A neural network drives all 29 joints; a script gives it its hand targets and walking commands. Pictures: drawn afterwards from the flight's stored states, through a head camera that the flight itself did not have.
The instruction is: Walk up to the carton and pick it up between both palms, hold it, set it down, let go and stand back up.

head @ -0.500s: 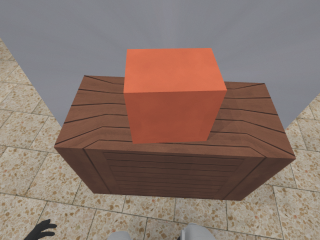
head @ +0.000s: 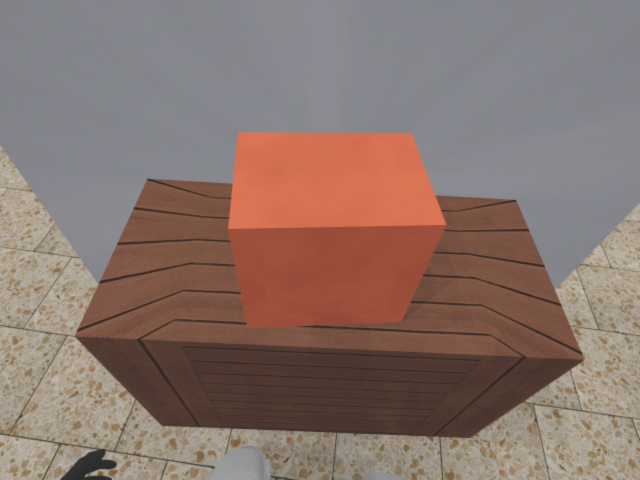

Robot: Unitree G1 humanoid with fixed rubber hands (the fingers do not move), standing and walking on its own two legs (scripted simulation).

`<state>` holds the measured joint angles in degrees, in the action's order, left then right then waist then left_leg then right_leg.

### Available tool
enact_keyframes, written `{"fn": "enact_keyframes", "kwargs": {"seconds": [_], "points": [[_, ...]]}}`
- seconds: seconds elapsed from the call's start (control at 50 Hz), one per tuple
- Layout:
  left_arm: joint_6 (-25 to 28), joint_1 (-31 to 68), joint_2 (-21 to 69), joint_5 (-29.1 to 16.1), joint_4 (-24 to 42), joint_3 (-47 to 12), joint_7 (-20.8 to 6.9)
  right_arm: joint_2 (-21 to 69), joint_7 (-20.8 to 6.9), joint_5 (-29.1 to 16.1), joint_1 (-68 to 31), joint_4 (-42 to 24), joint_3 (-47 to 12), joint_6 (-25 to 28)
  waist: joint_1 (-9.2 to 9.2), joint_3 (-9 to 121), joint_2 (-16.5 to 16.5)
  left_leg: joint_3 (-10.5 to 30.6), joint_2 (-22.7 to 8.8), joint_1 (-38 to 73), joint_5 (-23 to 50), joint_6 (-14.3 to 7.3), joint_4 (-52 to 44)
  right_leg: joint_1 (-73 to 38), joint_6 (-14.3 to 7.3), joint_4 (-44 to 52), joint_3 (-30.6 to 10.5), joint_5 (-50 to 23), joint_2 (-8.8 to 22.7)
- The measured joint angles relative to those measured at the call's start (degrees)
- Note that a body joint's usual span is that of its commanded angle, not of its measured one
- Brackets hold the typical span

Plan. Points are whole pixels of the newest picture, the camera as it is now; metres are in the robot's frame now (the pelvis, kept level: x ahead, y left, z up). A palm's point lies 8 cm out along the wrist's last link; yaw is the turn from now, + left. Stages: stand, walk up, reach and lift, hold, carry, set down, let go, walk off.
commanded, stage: walk up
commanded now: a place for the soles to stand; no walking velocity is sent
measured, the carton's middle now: (326, 234) +0.49 +0.01 -0.03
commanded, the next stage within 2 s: reach and lift in 1.66 s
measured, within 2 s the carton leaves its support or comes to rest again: neither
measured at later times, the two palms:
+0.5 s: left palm out of the picture +0.11 +0.31 -0.08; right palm out of the picture +0.10 -0.32 -0.08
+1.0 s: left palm out of the picture +0.10 +0.32 -0.08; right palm out of the picture +0.10 -0.30 -0.08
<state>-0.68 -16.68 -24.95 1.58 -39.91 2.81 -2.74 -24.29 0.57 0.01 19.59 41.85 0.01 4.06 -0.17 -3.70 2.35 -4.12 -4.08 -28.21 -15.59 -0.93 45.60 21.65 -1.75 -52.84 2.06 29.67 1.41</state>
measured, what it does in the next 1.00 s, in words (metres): stands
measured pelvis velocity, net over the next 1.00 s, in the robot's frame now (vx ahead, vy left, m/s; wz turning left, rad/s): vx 0.02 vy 0.01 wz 0.00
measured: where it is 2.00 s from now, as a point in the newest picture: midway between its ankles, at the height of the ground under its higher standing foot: outside the picture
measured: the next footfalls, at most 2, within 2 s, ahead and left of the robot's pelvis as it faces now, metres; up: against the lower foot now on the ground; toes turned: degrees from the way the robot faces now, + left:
none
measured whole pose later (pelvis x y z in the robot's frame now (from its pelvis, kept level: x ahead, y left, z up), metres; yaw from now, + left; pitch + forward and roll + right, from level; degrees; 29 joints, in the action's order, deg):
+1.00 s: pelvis +0.02 +0.01 +0.00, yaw +0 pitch +0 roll +0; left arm 2.9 -19.2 -24.8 1.6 -40.2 0.6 -0.9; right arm -24.2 -0.4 0.0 18.4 41.8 0.0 2.8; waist -0.1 -0.7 -0.3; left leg -2.7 -2.6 -28.7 -17.5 -0.3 46.0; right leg 21.1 0.3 -47.6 1.4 26.5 2.0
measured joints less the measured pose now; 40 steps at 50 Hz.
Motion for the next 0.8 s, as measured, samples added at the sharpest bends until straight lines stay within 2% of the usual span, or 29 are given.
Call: {"fn": "enact_keyframes", "kwargs": {"seconds": [0.06, 0.12, 0.16, 0.18, 0.22, 0.3, 0.34, 0.44, 0.5, 0.68, 0.8], "points": [[0.8, -1.7, 0.1, 0.0, 0.0, 0.4, 0.2, 0.0, 0.0, 0.0, -0.4, 0.0, 0.0, -1.0, 0.00, 1.5, -1.0, 0.7, -0.9, -1.9, -0.8, 0.0, 1.4, -0.5, 0.6, 4.3, 0.5, -2.9, -0.7], [1.7, -4.1, 0.1, 0.0, 0.0, 0.1, 0.8, 0.1, 0.0, 0.0, -0.3, 0.0, 0.0, -2.1, 0.01, 2.4, -1.5, 2.4, 0.3, -2.8, -6.3, 0.0, 3.8, -0.5, 0.7, 4.4, 0.7, -2.6, -1.0], [2.0, -5.1, 0.1, 0.0, 0.0, 0.0, 1.1, 0.1, 0.0, 0.0, -0.4, 0.0, 0.0, -2.1, 0.03, 2.6, -1.7, 2.5, 0.4, -2.4, -7.1, 0.0, 3.5, -0.5, 0.5, 4.4, 0.8, -2.2, -0.8], [2.1, -5.3, 0.1, 0.0, -0.1, -0.2, 1.3, 0.0, 0.0, 0.0, -0.3, 0.0, 0.0, -2.0, 0.04, 2.6, -1.8, 2.4, 0.4, -1.7, -6.3, 0.0, 2.1, -0.5, 0.5, 4.4, 0.8, -2.0, -0.8], [2.1, -4.7, 0.1, 0.0, -0.1, -0.5, 1.5, 0.1, 0.0, 0.0, -0.5, 0.0, 0.0, -1.5, 0.03, 1.9, -1.8, 2.3, 0.6, -1.2, -0.3, 0.1, 0.2, -0.5, 0.7, 4.2, 0.7, -2.0, -0.5], [2.1, -1.9, 0.1, 0.0, -0.1, -0.9, 1.8, 0.1, 0.0, 0.0, -0.7, 0.0, 0.0, -1.0, 0.02, 0.0, -2.0, 2.5, 0.5, -0.5, -1.5, 0.1, 1.0, -0.5, 1.8, 2.7, 0.7, -2.7, -0.5], [2.2, -0.9, 0.1, 0.0, -0.1, -0.8, 1.9, 0.1, 0.0, 0.0, -1.0, 0.0, 0.0, -1.1, 0.02, 0.5, -2.1, 2.7, 0.3, -1.2, -2.0, 0.1, 1.8, -0.5, 0.8, 4.5, 0.8, -1.8, -0.7], [3.0, -0.8, 0.2, 0.0, -0.2, -1.7, 1.9, 0.1, -0.1, 0.0, -1.1, 0.0, 0.0, -2.1, 0.03, 2.0, -2.4, 3.0, 0.4, -1.3, -5.2, 0.1, 2.5, -0.5, 0.6, 4.5, 1.0, -2.9, -0.6], [3.0, -0.1, 0.2, 0.0, -0.2, -2.2, 1.9, 0.1, -0.1, 0.0, -1.1, 0.0, 0.0, -1.3, 0.03, 2.1, -2.5, 2.4, 0.8, -0.5, 0.0, 0.5, 0.6, -0.5, 1.2, 4.2, 0.4, -2.9, -0.1], [3.3, -1.5, 0.2, 0.0, -0.2, -2.0, 1.9, 0.1, -0.5, 0.0, -1.1, 0.0, 0.0, -2.1, 0.02, 4.0, -2.6, 2.3, 1.0, -0.7, -2.6, 0.7, 0.8, -0.5, 1.1, 4.9, 0.3, -3.1, 0.0], [3.3, -1.7, 0.2, 0.0, -0.3, -1.8, 1.9, 0.1, -0.9, 0.0, -1.1, 0.0, 0.0, -1.2, 0.03, 3.3, -2.6, 1.8, 1.1, -0.3, -1.3, 0.7, 0.0, -0.5, 1.2, 5.1, -0.2, -3.2, 0.3]]}}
